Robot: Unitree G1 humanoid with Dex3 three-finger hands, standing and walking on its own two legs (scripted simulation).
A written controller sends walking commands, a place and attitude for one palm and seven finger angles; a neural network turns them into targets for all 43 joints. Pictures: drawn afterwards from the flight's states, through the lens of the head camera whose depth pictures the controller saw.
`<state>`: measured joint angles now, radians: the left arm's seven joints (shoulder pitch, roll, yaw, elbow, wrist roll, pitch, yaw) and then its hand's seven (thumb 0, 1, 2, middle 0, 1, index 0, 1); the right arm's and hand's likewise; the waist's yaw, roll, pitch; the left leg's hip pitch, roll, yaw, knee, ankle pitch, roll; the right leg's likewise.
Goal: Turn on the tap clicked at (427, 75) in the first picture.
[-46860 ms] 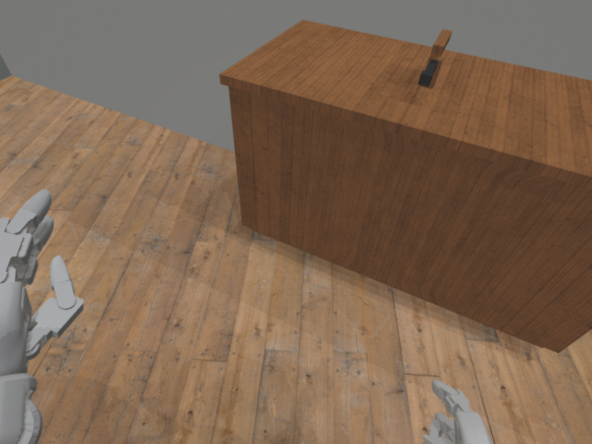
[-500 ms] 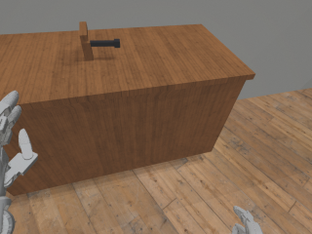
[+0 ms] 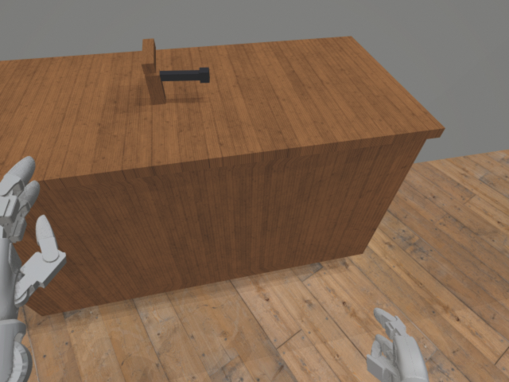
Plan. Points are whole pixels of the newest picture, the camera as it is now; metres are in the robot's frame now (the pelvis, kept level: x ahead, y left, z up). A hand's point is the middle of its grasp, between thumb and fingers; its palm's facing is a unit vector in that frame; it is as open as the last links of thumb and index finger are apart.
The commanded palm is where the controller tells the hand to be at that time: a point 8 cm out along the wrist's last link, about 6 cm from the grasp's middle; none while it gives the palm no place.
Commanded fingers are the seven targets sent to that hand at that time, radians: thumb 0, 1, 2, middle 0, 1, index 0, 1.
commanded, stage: stop stepping back and stand still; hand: left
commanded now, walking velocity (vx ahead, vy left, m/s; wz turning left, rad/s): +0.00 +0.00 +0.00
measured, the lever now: (204, 75) +0.80 +0.20 +0.07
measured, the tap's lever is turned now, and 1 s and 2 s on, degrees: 82 82 82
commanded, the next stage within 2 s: stand and check the lever's angle in 0.14 s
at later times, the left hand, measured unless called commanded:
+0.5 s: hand (45, 261) +0.21 +0.26 +0.16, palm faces +0.41 -0.85 -0.32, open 7.4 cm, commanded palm +0.16 +0.30 +0.18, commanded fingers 0.00 0.90 0.90 -0.20 -0.30 -0.20 -0.30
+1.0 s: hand (44, 260) +0.21 +0.26 +0.16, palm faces +0.40 -0.85 -0.33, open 7.4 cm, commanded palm +0.16 +0.30 +0.18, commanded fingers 0.00 0.90 0.90 -0.20 -0.30 -0.20 -0.30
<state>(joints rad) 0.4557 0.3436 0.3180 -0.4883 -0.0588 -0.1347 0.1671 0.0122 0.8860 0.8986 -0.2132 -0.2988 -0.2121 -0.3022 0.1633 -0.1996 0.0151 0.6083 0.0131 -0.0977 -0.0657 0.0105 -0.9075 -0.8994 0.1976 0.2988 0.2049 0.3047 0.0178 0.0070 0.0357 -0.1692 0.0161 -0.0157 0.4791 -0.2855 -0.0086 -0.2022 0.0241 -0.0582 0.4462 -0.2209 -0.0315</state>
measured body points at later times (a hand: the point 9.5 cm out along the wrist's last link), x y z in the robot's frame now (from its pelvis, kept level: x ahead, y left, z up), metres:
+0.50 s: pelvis -0.01 +0.02 +0.00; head -0.01 +0.02 +0.45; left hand +0.18 +0.30 +0.18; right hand +0.16 -0.21 -0.07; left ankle -0.02 +0.12 -0.74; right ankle +0.01 -0.10 -0.74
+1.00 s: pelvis -0.01 +0.02 +0.00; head -0.01 +0.03 +0.45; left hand +0.18 +0.31 +0.18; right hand +0.17 -0.21 -0.07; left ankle -0.02 +0.12 -0.74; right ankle +0.01 -0.10 -0.74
